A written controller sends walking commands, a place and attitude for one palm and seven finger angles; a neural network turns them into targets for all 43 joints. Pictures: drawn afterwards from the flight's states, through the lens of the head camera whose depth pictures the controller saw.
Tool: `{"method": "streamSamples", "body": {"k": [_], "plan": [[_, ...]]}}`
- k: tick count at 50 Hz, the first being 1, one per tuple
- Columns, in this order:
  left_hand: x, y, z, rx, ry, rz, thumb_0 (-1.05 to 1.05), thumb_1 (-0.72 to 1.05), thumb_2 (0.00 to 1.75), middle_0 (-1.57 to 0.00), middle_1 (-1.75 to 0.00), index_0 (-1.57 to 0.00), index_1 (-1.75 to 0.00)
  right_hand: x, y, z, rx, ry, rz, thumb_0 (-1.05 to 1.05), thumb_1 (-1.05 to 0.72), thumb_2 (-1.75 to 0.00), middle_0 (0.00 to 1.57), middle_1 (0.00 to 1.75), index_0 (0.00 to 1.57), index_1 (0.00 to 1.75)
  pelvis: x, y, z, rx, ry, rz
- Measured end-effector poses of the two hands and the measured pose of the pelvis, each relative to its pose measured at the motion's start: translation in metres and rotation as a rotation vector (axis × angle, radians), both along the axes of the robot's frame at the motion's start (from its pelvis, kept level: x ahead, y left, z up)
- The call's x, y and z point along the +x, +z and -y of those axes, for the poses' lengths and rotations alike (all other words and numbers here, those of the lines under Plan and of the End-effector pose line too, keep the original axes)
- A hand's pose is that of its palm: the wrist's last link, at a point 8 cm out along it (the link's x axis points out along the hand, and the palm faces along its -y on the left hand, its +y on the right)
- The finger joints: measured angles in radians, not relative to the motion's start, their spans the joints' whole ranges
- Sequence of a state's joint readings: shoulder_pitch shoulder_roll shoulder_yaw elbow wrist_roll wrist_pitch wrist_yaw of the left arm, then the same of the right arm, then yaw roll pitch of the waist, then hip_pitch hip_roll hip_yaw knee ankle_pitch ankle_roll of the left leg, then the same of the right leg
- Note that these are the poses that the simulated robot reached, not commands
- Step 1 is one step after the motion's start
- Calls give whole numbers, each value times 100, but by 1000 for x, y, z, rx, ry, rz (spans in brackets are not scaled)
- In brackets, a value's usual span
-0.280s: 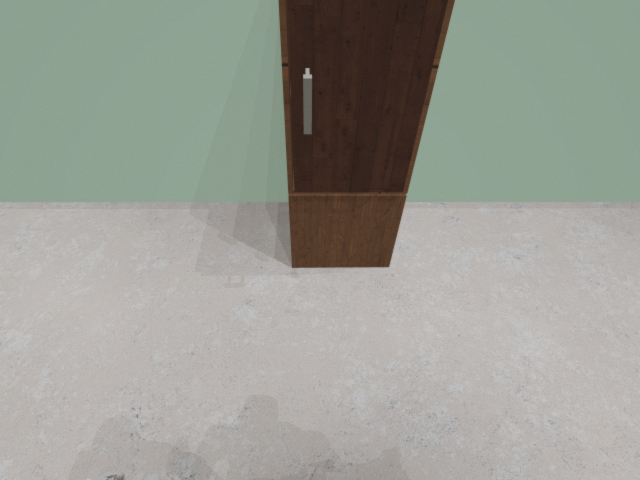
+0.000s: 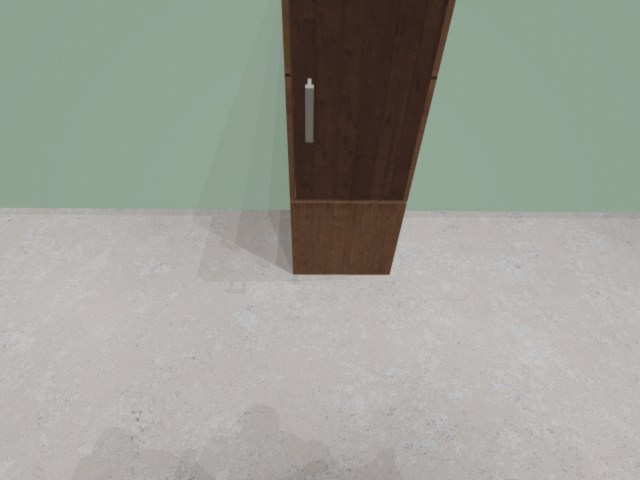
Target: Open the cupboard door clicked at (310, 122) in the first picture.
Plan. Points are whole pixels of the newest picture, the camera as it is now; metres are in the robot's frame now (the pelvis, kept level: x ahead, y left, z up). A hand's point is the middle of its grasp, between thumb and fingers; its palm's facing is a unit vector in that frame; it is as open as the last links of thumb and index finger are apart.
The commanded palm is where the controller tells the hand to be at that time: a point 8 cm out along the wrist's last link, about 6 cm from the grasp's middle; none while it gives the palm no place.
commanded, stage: stand and wait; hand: left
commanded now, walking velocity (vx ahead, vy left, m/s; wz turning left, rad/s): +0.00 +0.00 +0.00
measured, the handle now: (309, 110) +0.99 +0.09 -0.02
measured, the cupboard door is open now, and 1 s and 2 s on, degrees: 0 0 0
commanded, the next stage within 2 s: look at it before walking up in 0.54 s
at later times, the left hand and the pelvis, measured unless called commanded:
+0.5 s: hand out of the picture +0.05 +0.24 -0.16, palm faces -0.03 -0.94 -0.33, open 7.4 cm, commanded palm none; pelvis -0.01 -0.01 +0.00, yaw +0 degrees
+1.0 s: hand out of the picture +0.06 +0.24 -0.15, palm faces -0.04 -0.94 -0.33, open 7.4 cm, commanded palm none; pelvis -0.01 -0.01 +0.00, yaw +0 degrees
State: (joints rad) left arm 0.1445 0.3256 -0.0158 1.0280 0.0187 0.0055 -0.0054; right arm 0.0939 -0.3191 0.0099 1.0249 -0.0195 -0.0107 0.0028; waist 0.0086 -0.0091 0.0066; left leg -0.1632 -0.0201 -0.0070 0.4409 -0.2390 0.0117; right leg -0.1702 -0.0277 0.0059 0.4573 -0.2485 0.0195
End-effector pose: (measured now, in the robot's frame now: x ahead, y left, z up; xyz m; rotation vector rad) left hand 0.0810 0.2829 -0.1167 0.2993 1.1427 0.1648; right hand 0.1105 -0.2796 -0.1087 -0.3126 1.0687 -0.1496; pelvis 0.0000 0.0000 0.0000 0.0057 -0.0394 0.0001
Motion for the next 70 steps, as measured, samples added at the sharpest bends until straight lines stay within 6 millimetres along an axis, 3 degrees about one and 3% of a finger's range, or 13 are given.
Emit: {"method": "streamSamples", "body": {"k": [13, 23, 39, 70], "plan": [[-35, -4, 0, 10, 26, -87, 1, 91, 90, -20, -30, -20, -30, -49, -7, 18, -17, -47, -125, 1, -90, -89, 20, 30, 20, 30, -9, 2, 7, -2, 1, 3], [-42, -3, 1, 17, 25, -98, 1, 91, 90, -20, -30, -20, -30, -70, -10, 21, -13, -65, -169, 1, -90, -89, 20, 30, 20, 30, -13, 3, 9, -3, 0, 3], [-31, -2, 5, 8, 9, -71, 1, 91, 90, -20, -30, -20, -30, -63, -9, 17, -3, -61, -141, 1, -90, -89, 20, 30, 20, 30, -15, 4, 9, -2, -5, 0], [-29, -4, 4, 19, 13, -118, 1, 91, 90, -20, -30, -20, -30, -49, -10, 17, -8, -80, -126, 1, -90, -89, 20, 30, 20, 30, -6, 3, 10, 1, -42, -12]]}}
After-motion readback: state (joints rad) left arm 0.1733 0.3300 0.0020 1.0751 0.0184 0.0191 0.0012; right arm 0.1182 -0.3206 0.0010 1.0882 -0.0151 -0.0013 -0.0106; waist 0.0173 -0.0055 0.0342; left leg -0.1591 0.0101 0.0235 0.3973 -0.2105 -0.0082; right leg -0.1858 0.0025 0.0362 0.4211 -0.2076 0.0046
